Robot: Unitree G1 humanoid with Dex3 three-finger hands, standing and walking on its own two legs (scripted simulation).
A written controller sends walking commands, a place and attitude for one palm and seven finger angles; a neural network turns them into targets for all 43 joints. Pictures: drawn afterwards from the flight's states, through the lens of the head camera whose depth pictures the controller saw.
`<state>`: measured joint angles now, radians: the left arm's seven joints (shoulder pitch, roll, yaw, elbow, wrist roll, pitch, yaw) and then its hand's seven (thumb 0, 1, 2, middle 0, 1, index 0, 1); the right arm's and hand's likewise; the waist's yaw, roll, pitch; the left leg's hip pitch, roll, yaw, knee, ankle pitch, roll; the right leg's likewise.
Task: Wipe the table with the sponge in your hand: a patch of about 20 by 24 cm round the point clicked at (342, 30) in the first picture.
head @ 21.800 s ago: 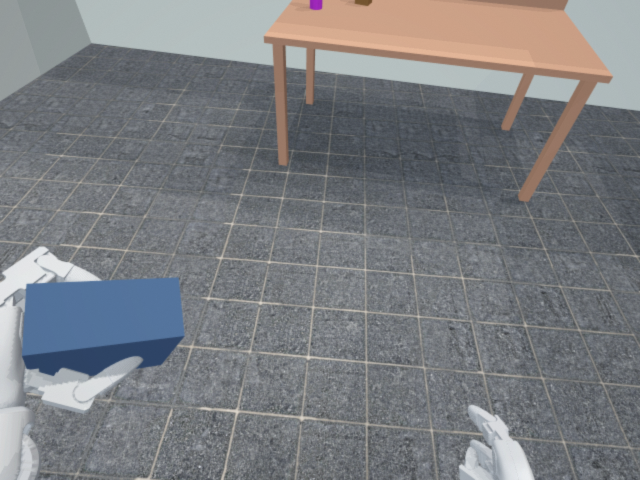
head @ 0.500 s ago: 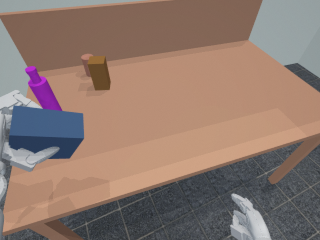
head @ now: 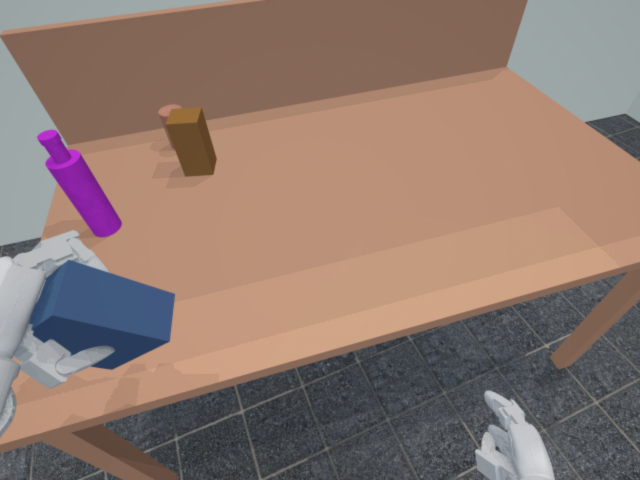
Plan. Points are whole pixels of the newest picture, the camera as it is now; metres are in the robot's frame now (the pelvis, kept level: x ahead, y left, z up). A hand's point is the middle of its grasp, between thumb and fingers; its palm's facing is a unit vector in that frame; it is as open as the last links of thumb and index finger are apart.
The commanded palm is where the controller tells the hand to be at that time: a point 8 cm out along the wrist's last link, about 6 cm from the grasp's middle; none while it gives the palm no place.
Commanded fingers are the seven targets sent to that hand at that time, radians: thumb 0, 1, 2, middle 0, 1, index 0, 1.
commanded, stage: turn the palm down, sponge in hand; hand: left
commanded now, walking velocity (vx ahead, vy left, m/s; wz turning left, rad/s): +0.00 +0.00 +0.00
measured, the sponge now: (110, 325) +0.24 +0.26 +0.11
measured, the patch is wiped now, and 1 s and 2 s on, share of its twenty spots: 0.00 0.00 0.00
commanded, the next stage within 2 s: move the sponge above the wiping area in 1.50 s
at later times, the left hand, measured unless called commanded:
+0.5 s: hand (46, 323) +0.23 +0.32 +0.13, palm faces +0.22 -0.33 -0.92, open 9.8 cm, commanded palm +0.20 +0.32 +0.18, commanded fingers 0.00 0.10 1.30 -1.20 -1.60 -1.20 -1.60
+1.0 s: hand (28, 336) +0.22 +0.34 +0.11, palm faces +0.06 -0.14 -0.99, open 9.8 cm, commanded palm +0.19 +0.33 +0.18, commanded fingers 0.00 0.10 1.30 -1.20 -1.60 -1.20 -1.60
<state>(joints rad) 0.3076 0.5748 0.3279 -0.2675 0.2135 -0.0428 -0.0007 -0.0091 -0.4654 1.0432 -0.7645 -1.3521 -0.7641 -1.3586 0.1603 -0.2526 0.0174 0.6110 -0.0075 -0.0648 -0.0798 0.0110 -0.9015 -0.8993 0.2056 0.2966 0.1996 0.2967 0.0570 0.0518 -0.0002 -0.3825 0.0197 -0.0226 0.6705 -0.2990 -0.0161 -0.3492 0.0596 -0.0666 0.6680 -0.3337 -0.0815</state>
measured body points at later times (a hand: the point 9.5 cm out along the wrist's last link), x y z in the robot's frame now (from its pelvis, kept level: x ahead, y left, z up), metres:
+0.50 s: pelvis +0.01 +0.03 +0.01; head +0.00 +0.00 +0.45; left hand +0.21 +0.33 +0.18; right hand +0.22 -0.20 -0.08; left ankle +0.03 +0.14 -0.72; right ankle +0.01 -0.06 -0.72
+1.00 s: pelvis +0.00 +0.06 +0.02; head -0.02 +0.02 +0.47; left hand +0.21 +0.35 +0.16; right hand +0.24 -0.14 -0.06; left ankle +0.03 +0.14 -0.72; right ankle +0.01 -0.06 -0.72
